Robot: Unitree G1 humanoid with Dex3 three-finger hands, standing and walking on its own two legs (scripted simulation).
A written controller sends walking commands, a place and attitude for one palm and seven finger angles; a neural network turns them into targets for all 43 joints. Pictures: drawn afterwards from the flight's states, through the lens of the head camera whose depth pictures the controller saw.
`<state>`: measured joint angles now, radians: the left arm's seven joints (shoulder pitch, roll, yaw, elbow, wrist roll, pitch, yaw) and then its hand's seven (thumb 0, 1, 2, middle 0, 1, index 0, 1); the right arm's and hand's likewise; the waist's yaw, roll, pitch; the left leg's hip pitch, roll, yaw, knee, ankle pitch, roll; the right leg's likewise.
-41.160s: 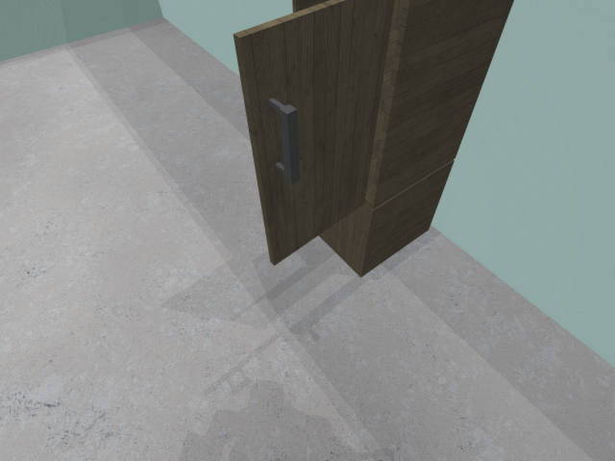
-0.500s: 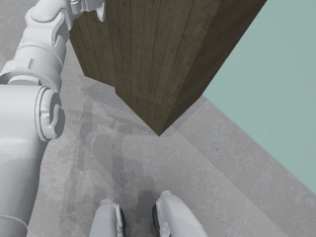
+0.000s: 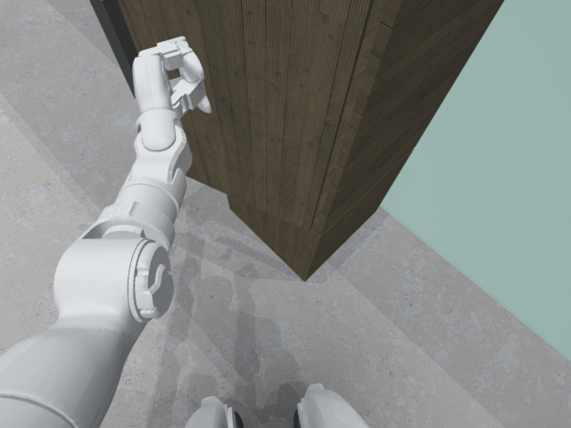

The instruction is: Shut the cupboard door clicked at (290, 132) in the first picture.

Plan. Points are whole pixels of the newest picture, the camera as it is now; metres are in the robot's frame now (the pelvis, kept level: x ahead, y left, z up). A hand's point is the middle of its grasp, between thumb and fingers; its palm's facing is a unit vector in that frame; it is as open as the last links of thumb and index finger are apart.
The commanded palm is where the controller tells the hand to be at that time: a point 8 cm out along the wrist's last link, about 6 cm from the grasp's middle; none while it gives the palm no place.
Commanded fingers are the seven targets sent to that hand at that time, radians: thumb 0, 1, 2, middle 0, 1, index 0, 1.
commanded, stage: pull the fist back off the door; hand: left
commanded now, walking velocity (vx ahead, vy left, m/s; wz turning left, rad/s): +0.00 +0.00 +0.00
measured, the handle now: (134, 44) +0.65 +0.12 +0.11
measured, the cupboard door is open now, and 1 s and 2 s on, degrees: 20 20 20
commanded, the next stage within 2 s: draw the hand back to the body in 0.36 s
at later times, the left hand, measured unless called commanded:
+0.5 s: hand (216, 124) +0.47 +0.02 +0.12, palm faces +0.01 -1.00 -0.02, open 3.1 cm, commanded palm +0.44 +0.08 +0.12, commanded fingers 0.00 0.90 0.90 -1.30 -1.50 -1.30 -1.50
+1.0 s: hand (114, 213) +0.35 +0.11 +0.16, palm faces +0.03 -1.00 -0.01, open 3.1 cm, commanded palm +0.30 +0.17 +0.17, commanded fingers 0.00 0.90 0.90 -1.11 -1.29 -1.11 -1.29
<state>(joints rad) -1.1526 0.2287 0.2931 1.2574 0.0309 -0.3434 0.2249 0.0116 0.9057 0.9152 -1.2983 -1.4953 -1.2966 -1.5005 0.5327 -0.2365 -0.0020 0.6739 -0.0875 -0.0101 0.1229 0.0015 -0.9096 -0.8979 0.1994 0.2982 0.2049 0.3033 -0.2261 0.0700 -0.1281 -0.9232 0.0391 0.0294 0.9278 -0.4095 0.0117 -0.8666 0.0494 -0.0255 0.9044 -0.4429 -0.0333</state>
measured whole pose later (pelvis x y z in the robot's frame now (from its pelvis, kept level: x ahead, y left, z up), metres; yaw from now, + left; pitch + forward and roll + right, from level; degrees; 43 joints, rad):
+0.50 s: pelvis +0.00 -0.01 +0.01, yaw +2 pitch +15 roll +0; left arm -0.87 0.02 0.07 1.02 -0.03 -0.36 0.24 0.02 0.90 0.90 -1.30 -1.50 -1.30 -1.50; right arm 0.29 -0.22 -0.02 0.65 -0.04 0.00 0.08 0.00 -0.91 -0.90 0.20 0.30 0.20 0.30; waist -0.11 0.04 -0.13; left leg -0.73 0.01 0.02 0.86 -0.39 0.00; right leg -0.68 0.03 -0.04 0.87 -0.45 -0.04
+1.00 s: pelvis -0.01 -0.01 +0.04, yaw +1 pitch +3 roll +0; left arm -0.27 0.14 0.07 0.37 -0.17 -0.16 0.00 0.01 0.90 0.90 -1.28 -1.47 -1.28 -1.47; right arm 0.27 -0.27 -0.01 0.62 0.05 0.00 -0.01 0.01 -0.91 -0.90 0.20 0.30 0.20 0.30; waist -0.02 0.05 -0.08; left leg -0.39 0.02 0.04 0.63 -0.30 0.00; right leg -0.35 0.04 -0.01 0.65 -0.35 -0.04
